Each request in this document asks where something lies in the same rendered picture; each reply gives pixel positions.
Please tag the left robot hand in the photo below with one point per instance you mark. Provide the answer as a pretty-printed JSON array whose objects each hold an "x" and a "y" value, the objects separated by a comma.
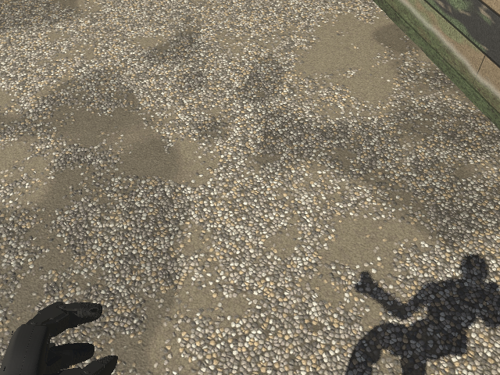
[{"x": 30, "y": 352}]

